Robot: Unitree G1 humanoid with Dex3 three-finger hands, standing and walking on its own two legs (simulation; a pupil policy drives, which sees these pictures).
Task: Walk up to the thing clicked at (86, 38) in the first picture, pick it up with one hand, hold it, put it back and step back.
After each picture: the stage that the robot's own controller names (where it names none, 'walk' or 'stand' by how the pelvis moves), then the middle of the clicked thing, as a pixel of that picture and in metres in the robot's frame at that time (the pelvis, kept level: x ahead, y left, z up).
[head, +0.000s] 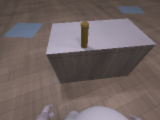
stand; (84, 36) +0.71 +0.10 +0.05
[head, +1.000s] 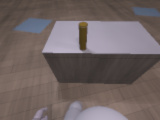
rise first; (83, 37) +0.64 +0.13 +0.08
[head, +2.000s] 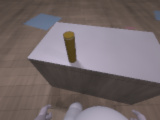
stand; (70, 49) +0.47 +0.19 +0.09
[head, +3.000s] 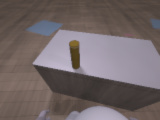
stand; (75, 56) +0.46 +0.15 +0.05
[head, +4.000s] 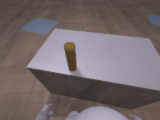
stand; (71, 58) +0.42 +0.17 +0.05
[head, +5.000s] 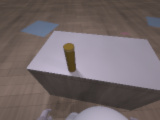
stand; (70, 59) +0.42 +0.17 +0.05
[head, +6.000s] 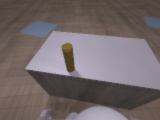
stand; (69, 59) +0.42 +0.19 +0.05
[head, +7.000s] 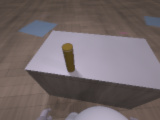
stand; (69, 59) +0.42 +0.18 +0.05
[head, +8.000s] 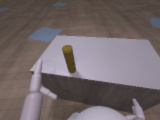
rise first; (70, 60) +0.42 +0.21 +0.05
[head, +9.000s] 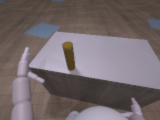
go down; (69, 57) +0.44 +0.20 +0.06
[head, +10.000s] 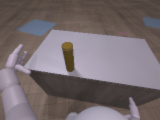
go down; (69, 58) +0.42 +0.19 +0.06
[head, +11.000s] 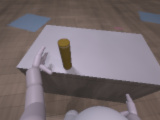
close in; (66, 56) +0.42 +0.19 +0.07
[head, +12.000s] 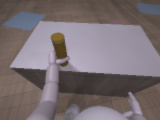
close; (61, 52) +0.43 +0.20 +0.10
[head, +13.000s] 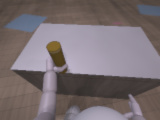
lift; (59, 60) +0.37 +0.21 +0.10
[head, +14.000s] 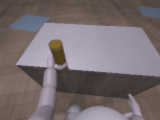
lift; (60, 58) +0.38 +0.21 +0.10
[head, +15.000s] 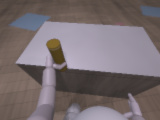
lift; (58, 57) +0.38 +0.22 +0.10
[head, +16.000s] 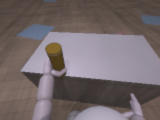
lift; (58, 63) +0.31 +0.21 +0.16
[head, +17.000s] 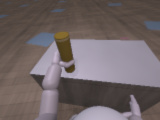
hold; (66, 55) +0.33 +0.16 +0.22
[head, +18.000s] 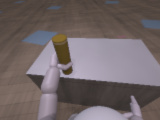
crouch; (64, 57) +0.32 +0.17 +0.20
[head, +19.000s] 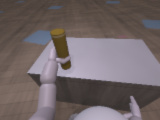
crouch; (62, 51) +0.36 +0.19 +0.22
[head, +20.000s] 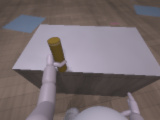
lower; (58, 56) +0.41 +0.21 +0.08
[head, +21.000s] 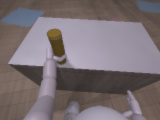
lower; (58, 49) +0.43 +0.21 +0.11
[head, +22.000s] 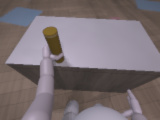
lower; (55, 48) +0.44 +0.22 +0.12
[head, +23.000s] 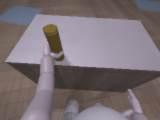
lower; (55, 46) +0.45 +0.22 +0.12
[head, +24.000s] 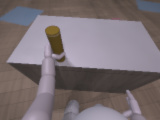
loosen; (57, 47) +0.44 +0.22 +0.12
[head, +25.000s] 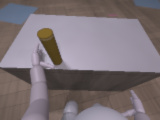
withdraw; (52, 50) +0.42 +0.22 +0.11
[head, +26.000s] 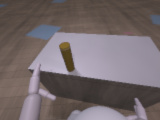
sink last; (68, 58) +0.42 +0.21 +0.07
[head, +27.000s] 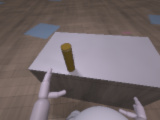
stand; (68, 59) +0.42 +0.21 +0.06
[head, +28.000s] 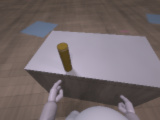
stand; (65, 59) +0.41 +0.22 +0.06
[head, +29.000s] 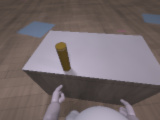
stand; (64, 58) +0.42 +0.23 +0.06
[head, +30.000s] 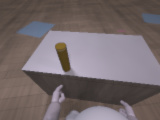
stand; (64, 58) +0.41 +0.23 +0.06
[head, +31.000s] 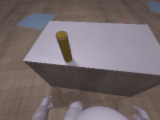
walk; (65, 48) +0.46 +0.21 +0.08
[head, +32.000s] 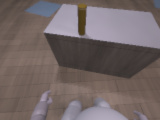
walk; (81, 21) +0.76 +0.12 +0.09
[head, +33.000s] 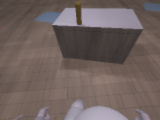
stand; (78, 14) +1.12 +0.24 +0.08
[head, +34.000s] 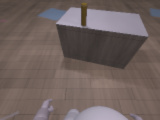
stand; (83, 15) +1.10 +0.15 +0.07
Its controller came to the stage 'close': yes
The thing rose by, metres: 0.19
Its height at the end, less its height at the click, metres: +0.00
